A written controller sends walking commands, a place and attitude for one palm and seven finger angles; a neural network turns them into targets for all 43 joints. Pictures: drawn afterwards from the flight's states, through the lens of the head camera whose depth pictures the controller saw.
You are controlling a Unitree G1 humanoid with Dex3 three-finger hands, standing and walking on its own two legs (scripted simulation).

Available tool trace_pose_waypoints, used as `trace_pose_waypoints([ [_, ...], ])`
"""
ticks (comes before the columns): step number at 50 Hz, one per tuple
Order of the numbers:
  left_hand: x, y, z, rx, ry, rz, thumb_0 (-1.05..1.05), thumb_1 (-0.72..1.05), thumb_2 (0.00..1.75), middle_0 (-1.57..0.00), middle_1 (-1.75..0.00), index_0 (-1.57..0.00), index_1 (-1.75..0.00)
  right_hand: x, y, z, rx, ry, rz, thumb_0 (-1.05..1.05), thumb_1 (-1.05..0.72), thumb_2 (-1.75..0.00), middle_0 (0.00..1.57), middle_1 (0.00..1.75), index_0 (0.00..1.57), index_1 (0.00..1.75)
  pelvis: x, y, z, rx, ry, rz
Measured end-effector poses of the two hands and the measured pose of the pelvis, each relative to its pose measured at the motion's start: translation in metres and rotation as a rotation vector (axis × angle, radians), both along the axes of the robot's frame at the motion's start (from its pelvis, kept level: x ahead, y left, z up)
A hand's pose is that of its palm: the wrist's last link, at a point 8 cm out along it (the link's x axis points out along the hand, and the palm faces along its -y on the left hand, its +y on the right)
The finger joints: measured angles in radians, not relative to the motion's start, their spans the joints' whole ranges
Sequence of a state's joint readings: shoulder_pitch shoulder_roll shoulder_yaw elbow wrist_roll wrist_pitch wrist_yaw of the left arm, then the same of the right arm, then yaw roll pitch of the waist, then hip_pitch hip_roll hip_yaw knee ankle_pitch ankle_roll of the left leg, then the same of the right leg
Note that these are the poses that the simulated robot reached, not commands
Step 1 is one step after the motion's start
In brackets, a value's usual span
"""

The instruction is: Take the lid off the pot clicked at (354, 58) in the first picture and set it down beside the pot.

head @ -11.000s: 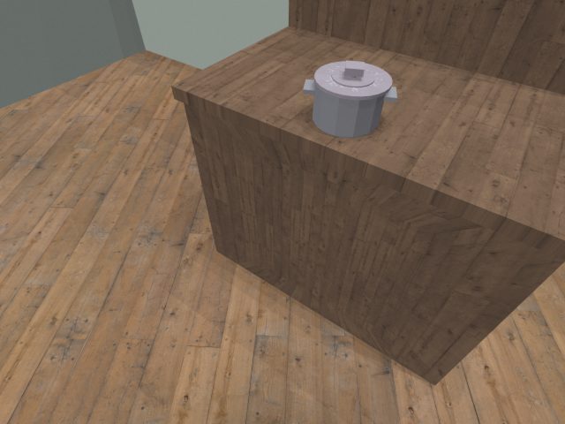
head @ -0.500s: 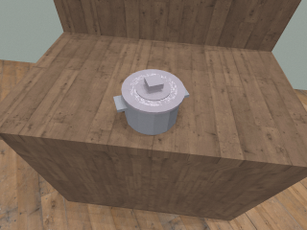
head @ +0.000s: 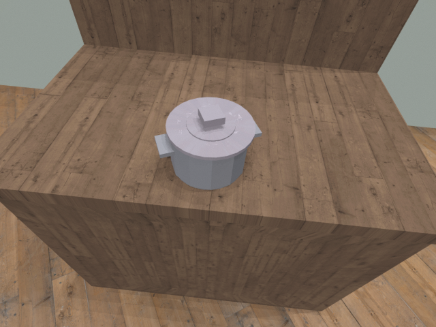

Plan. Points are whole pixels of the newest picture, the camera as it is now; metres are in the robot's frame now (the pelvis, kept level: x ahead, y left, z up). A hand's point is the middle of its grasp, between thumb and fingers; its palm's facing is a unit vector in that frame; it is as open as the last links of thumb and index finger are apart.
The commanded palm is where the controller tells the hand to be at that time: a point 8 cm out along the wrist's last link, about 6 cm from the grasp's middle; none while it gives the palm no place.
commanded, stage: shuffle to correct the standing spot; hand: left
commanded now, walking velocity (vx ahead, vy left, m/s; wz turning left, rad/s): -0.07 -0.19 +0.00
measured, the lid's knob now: (211, 115) +0.45 +0.05 +0.15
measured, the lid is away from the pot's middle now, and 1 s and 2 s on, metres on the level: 0.00 0.00 0.00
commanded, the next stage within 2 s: come to a stop and stand still in 0.22 s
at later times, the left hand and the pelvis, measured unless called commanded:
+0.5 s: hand out of the picture -0.02 +0.11 -0.18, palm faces +0.04 -0.99 -0.17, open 7.4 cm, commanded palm none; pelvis -0.01 -0.05 -0.01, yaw +0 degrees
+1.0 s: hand out of the picture +0.02 +0.21 -0.17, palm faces +0.01 -0.97 -0.26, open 7.4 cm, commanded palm none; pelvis -0.01 +0.02 -0.01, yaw +0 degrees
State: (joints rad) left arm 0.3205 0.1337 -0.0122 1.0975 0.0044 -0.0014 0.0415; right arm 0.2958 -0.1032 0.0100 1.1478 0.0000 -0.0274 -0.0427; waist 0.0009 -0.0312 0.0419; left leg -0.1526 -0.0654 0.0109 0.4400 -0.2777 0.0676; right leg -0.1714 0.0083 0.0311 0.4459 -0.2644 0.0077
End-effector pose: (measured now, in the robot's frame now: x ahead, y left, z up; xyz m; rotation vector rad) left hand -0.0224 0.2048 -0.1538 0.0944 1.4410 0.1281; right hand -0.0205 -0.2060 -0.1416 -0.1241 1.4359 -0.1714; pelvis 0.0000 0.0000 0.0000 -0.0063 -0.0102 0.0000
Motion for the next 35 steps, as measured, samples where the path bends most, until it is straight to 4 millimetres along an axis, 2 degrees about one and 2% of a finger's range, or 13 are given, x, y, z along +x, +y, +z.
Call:
trace_pose_waypoints([
  [10,-0.005,-0.007,-0.002,0.012,0.021,0.0,0.0,0.91,0.9,-0.2,-0.3,-0.19,-0.29,-0.002,-0.015,-0.003,-0.012,0.006,-0.021,0.01,-0.91,-0.9,0.2,0.3,0.2,0.3,-0.006,-0.013,-0.003,0.009,0.014,-0.002],
  [16,-0.005,-0.018,0.0,0.037,0.016,-0.001,0.0,0.91,0.9,-0.2,-0.3,-0.19,-0.29,0.002,-0.039,-0.009,-0.015,-0.005,-0.028,0.01,-0.91,-0.9,0.2,0.3,0.2,0.3,-0.009,-0.032,-0.007,0.01,0.025,-0.008],
  [23,-0.003,-0.039,0.0,0.037,-0.025,0.002,0.0,0.91,0.9,-0.2,-0.3,-0.19,-0.29,0.013,-0.066,-0.009,-0.031,-0.033,-0.021,0.01,-0.91,-0.9,0.2,0.3,0.2,0.3,-0.009,-0.05,-0.008,-0.008,0.025,0.002],
  [28,0.0,-0.05,0.001,0.012,-0.049,0.003,0.0,0.91,0.9,-0.2,-0.3,-0.19,-0.29,0.022,-0.067,-0.001,-0.04,-0.054,-0.009,0.01,-0.91,-0.9,0.2,0.3,0.19,0.3,-0.008,-0.05,-0.003,-0.012,0.017,-0.005],
  [35,0.001,-0.037,-0.003,-0.007,-0.044,0.002,0.01,0.92,0.9,-0.2,-0.3,-0.2,-0.3,0.018,-0.054,0.007,-0.057,-0.058,-0.001,0.01,-0.94,-0.9,0.2,0.3,0.19,0.3,-0.009,-0.038,-0.001,-0.01,0.005,-0.009],
])
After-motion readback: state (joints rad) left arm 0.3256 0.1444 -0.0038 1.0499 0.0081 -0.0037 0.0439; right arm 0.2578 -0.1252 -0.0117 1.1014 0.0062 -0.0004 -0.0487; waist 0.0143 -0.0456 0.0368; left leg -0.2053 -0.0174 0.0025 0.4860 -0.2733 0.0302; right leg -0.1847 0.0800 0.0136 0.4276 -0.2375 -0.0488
